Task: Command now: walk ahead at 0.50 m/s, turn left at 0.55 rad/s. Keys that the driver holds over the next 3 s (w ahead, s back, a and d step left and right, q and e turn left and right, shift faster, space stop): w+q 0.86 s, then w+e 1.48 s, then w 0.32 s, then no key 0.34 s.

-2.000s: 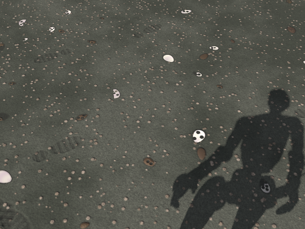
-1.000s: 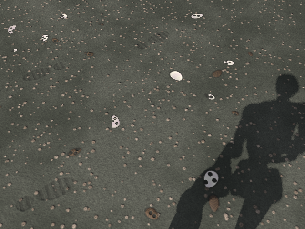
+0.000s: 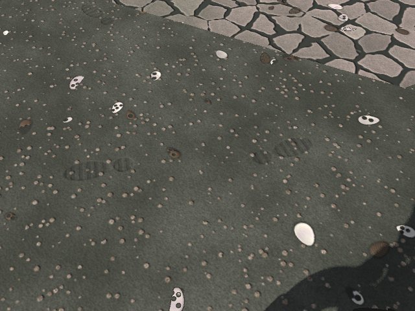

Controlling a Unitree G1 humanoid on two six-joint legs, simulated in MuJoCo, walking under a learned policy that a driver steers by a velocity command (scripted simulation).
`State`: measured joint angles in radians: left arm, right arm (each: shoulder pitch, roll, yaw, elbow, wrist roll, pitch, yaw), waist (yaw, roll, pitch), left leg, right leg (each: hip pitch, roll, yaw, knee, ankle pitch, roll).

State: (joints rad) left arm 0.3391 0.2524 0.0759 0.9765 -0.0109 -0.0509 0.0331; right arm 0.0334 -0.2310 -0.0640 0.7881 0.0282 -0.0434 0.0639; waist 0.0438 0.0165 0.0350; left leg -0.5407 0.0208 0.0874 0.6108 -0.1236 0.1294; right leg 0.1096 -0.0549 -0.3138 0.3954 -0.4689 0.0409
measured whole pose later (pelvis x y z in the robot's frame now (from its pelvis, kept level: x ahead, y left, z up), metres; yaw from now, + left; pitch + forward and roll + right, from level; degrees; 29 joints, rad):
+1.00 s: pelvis +0.52 +0.13 +0.00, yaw +33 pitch +2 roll -2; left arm 0.36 0.30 0.08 0.90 -0.04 -0.06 0.00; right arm 0.04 -0.25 -0.05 0.60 0.01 -0.04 0.05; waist 0.08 0.02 0.03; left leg -0.51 0.04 0.03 0.56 -0.11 0.09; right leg 0.07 -0.07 -0.21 0.36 -0.43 0.05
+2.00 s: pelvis +1.04 +0.34 +0.01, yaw +2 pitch +3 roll +0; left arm 0.36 0.29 0.08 0.73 -0.02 -0.03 0.01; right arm 0.03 -0.27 -0.05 0.68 0.01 -0.12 0.02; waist 0.08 0.03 0.01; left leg -0.51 0.00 -0.07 0.48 -0.02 -0.03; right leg -0.10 0.10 0.20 0.47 -0.41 -0.06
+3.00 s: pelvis +1.53 +0.25 +0.01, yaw -17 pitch +1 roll -2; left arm 0.28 0.28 0.06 0.80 0.00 -0.04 0.01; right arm 0.09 -0.27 -0.03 0.79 -0.02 -0.08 0.03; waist 0.04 0.03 0.01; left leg -0.47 0.03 -0.01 0.50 0.01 0.02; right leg -0.09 0.06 -0.01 0.46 -0.38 -0.02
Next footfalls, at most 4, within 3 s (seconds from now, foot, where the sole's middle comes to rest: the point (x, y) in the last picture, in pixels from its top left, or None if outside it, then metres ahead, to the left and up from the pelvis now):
0.02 left None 0.17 0.09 -0.75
0.48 right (245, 303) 0.48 -0.07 -0.75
1.00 left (128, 262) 0.60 0.31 -0.75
1.54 right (166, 171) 0.97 0.23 -0.75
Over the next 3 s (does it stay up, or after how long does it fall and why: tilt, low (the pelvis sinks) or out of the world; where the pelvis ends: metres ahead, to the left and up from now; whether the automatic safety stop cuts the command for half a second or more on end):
stays up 1.53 0.25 0.01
